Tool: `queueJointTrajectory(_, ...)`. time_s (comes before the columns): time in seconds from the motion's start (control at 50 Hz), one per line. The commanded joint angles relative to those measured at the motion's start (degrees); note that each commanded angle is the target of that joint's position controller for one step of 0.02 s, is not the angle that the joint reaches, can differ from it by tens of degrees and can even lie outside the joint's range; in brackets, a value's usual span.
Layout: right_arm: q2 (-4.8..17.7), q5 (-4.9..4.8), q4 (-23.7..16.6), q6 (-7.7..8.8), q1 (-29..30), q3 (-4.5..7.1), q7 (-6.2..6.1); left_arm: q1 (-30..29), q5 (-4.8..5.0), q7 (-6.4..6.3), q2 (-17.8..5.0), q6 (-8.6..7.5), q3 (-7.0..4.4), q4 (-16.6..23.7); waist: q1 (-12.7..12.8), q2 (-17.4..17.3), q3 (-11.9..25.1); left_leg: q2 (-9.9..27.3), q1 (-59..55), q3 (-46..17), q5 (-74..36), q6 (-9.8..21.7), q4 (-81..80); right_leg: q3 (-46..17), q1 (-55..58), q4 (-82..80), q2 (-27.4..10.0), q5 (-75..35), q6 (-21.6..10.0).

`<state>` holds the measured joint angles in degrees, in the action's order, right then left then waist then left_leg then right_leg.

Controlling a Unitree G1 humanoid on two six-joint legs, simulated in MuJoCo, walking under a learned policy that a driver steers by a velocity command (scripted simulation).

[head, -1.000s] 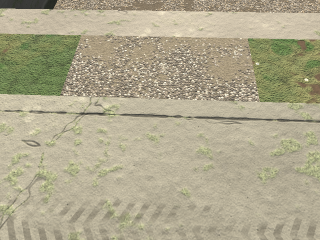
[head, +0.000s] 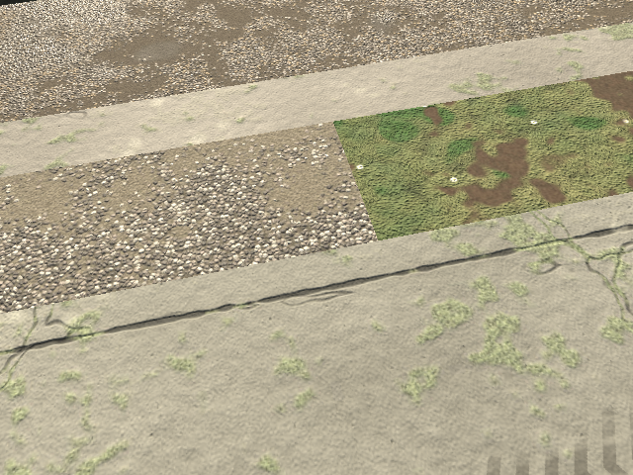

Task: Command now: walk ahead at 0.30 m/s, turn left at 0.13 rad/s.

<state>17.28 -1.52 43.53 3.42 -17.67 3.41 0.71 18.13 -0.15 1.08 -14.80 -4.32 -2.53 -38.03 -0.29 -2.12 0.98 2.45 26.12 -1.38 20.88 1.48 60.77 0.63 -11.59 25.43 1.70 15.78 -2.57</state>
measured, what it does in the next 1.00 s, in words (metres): walks ahead, turning left: left foot, then right foot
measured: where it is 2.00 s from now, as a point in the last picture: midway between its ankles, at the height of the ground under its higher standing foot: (199, 452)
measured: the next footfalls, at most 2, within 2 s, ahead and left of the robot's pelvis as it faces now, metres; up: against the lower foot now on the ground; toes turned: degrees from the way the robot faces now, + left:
left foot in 0.30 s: +0.25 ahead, +0.12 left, +0.00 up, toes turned +9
right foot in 0.74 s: +0.29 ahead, -0.10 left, +0.00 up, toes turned +28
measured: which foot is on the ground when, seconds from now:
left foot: up 0.00-0.28, down 0.30-0.74, up 0.76-1.00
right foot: down 0.00-0.32, up 0.34-0.72, down 0.74-1.00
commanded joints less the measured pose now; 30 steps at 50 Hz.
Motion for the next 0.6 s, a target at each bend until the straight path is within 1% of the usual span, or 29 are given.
queueJointTrajectory(0.02, 4.46, 0.82, -4.64, 0.92, 4.49, 1.19, 0.49, -0.88, -0.54, -0.58, -7.74, -0.81, -2.04, 2.76, 0.92, 8.52, -3.57, 3.23, 17.18, -1.46, -5.98, -0.95, 2.17, -12.73, 10.45, -13.10, -14.94, -27.01, -8.29)
queueJointTrajectory(0.04, 3.29, 0.85, -4.16, 0.50, 3.96, 0.87, 0.56, -1.14, -0.65, -0.88, -7.82, -0.81, -2.12, 2.31, 0.62, 8.12, -2.46, 2.52, 15.13, -0.87, -7.53, -1.91, 0.73, -8.77, 9.44, -12.62, -14.14, -34.25, -7.90)
queueJointTrajectory(0.06, 2.42, 0.78, -4.23, 0.10, 4.55, 0.58, 0.55, -1.29, -0.72, -1.21, -7.80, -0.74, -2.16, 1.78, 0.63, 7.69, -2.34, 1.76, 13.78, -0.71, -9.24, -2.81, -1.97, -5.49, 8.30, -12.65, -13.53, -37.83, -7.68)
queueJointTrajectory(0.1, 0.97, 0.79, -5.25, -0.34, 7.46, -0.10, 0.60, -2.44, -0.74, -1.88, -8.37, -0.33, -2.28, 1.11, 0.93, 7.34, -2.76, 0.93, 10.00, 0.13, -14.80, -3.47, -10.80, -0.30, 5.62, -12.77, -12.19, -38.88, -6.82)
queueJointTrajectory(0.14, 0.56, 1.00, -6.81, -0.37, 11.31, -0.45, 1.19, -2.20, -0.33, -2.53, -9.71, 0.29, -2.68, 0.18, 2.23, 8.02, -2.63, 0.14, 6.74, 1.78, -19.96, -3.10, -18.72, 2.17, 5.12, -11.95, -12.12, -39.11, -6.26)
queueJointTrajectory(0.18, 1.67, 0.93, -8.08, -0.41, 13.15, -0.11, 2.06, -1.34, 0.22, -2.99, -10.82, 0.94, -3.04, -0.86, 2.75, 7.97, -1.53, -0.62, 5.13, 2.46, -21.20, -2.36, -22.52, 2.43, 7.24, -10.00, -13.64, -39.78, -6.25)
queueJointTrajectory(0.22, 3.13, 0.90, -9.16, -0.48, 13.34, 0.55, 2.94, -2.31, 0.94, -3.40, -11.45, 1.57, -3.36, -1.12, 2.00, 7.84, -0.86, -1.14, 4.40, 2.68, -18.42, -0.76, -24.73, 2.38, 9.55, -6.52, -15.18, -41.68, -5.73)
queueJointTrajectory(0.24, 3.99, 1.10, -9.38, -0.50, 12.32, 1.00, 3.25, -3.19, 1.25, -3.66, -11.82, 1.88, -3.55, -0.93, 1.14, 7.86, -0.06, -2.02, 2.84, 3.40, -16.26, 0.25, -25.57, 2.56, 10.23, -3.52, -15.41, -44.98, -5.27)
queueJointTrajectory(0.26, 4.97, 1.23, -9.11, -0.53, 9.90, 1.60, 3.39, -3.96, 1.46, -3.95, -12.10, 2.25, -3.72, -0.68, -0.18, 7.80, 1.37, -3.47, -0.36, 4.45, -14.71, 1.37, -26.91, 2.97, 10.39, 0.98, -15.05, -48.67, -4.59)
queueJointTrajectory(0.28, 6.53, 1.26, -8.05, -0.43, 5.07, 2.60, 3.19, -4.70, 1.57, -4.14, -11.69, 2.63, -3.61, -0.36, -2.71, 6.27, 3.87, -5.47, -6.98, 5.33, -17.35, 2.92, -30.93, 4.49, 9.26, 8.93, -13.11, -48.84, -3.14)
queueJointTrajectory(0.3, 9.25, 1.35, -7.45, -0.39, 0.45, 3.76, 2.23, -3.29, 1.06, -4.06, -10.55, 2.42, -3.12, -0.05, -4.84, 2.59, 7.06, -4.54, -16.94, 2.04, -28.75, 5.39, -34.80, 6.23, 3.81, 20.58, -9.33, -40.58, -0.07)
queueJointTrajectory(0.32, 14.22, 1.47, -8.39, -0.84, -1.58, 4.45, 0.77, 0.21, -2.19, -3.43, -5.37, 1.93, -1.43, 1.81, -2.20, -10.98, 12.82, 9.98, -32.80, -16.26, -56.82, 12.24, -30.17, 6.80, -12.57, 40.75, -2.56, 4.20, 3.67)
queueJointTrajectory(0.34, 14.97, 2.48, -10.29, -0.83, -0.05, 3.96, 0.65, 4.12, -1.51, -2.36, -5.78, 1.44, -0.63, 2.12, -0.54, -14.20, 23.66, 21.25, -41.37, -40.02, -49.72, 25.16, -35.61, -4.01, -23.73, 55.86, 4.88, 25.92, 5.72)
queueJointTrajectory(0.36, 11.12, 1.81, -11.53, -1.31, 2.73, 3.39, 0.72, 0.45, 0.10, -1.65, -10.98, 1.45, -1.83, 1.57, -3.31, -4.79, 20.87, 17.81, -37.11, -34.25, -37.64, 22.54, -38.67, -8.48, -26.20, 57.35, 0.75, 20.56, 5.35)
queueJointTrajectory(0.38, 8.81, 1.08, -11.69, -1.63, 5.77, 2.61, 0.43, -3.79, 0.76, -1.68, -11.09, 1.82, -1.81, 2.88, -2.47, -2.08, 13.79, 14.66, -30.36, -28.10, -28.96, 18.94, -39.74, -7.37, -27.79, 54.68, -1.06, 15.90, 4.91)
queueJointTrajectory(0.4, 7.66, 0.59, -11.80, -2.08, 7.68, 2.21, 0.20, -5.18, 0.17, -2.30, -10.19, 2.50, -1.76, 2.64, -1.08, 2.34, 8.75, 11.85, -22.71, -24.31, -23.38, 16.00, -41.30, -6.84, -27.09, 49.98, -3.05, 12.95, 5.11)
queueJointTrajectory(0.42, 7.39, 0.52, -12.03, -2.46, 9.55, 2.08, -0.09, -5.70, -0.39, -2.92, -10.51, 3.33, -2.04, 3.00, 0.26, 1.64, 5.92, 9.76, -16.00, -22.07, -20.46, 14.56, -42.57, -6.85, -24.25, 45.11, -4.02, 10.98, 5.32)
queueJointTrajectory(0.44, 7.98, 1.20, -12.34, -2.88, 10.92, 2.23, -0.23, -4.97, -0.47, -2.93, -9.85, 3.92, -1.97, 2.82, 1.64, -0.32, 4.39, 7.49, -10.33, -20.04, -19.68, 13.62, -43.67, -5.69, -20.13, 41.98, -3.55, 9.58, 5.56)
queueJointTrajectory(0.46, 8.42, 1.68, -12.48, -3.08, 11.74, 2.53, -0.39, -4.00, -0.63, -3.04, -8.60, 4.10, -1.66, 2.53, 2.18, -2.08, 4.01, 6.08, -7.74, -18.62, -21.14, 13.42, -43.99, -4.67, -18.08, 38.45, -2.83, 8.95, 6.03)
queueJointTrajectory(0.48, 8.81, 1.87, -12.43, -3.23, 11.59, 2.77, -0.69, -3.53, -0.73, -3.24, -7.73, 4.08, -1.40, 2.26, 2.16, -3.04, 4.59, 5.45, -6.96, -17.68, -23.19, 13.56, -43.75, -4.18, -16.84, 35.37, -2.30, 8.77, 6.59)
queueJointTrajectory(0.5, 9.29, 1.86, -12.27, -3.35, 11.03, 3.03, -1.05, -3.70, -0.81, -3.45, -7.33, 4.03, -1.25, 2.15, 1.82, -3.35, 5.46, 5.25, -7.15, -17.66, -23.81, 13.67, -43.34, -4.26, -16.28, 32.76, -1.96, 8.21, 7.07)
queueJointTrajectory(0.52, 9.65, 1.67, -12.21, -3.56, 10.76, 3.24, -1.40, -4.16, -0.84, -3.55, -7.01, 4.01, -1.10, 2.14, 1.47, -3.31, 6.36, 5.08, -7.43, -17.95, -22.04, 13.49, -42.97, -4.63, -15.81, 30.42, -1.86, 7.04, 7.37)
queueJointTrajectory(0.56, 9.94, 1.29, -12.44, -4.17, 11.05, 3.47, -1.96, -5.61, -0.65, -3.46, -6.75, 4.04, -1.02, 2.35, 0.76, -3.77, 6.99, 4.38, -6.90, -19.25, -14.21, 12.53, -42.89, -5.23, -14.73, 26.32, -1.62, 4.16, 7.56)
queueJointTrajectory(0.6, 10.01, 1.30, -12.62, -4.78, 11.17, 3.55, -2.15, -7.05, -0.35, -3.19, -6.85, 3.86, -1.16, 2.83, 0.08, -5.12, 6.46, 3.96, -6.08, -21.29, -7.79, 11.66, -43.06, -5.48, -13.49, 22.66, -1.12, 2.95, 7.39)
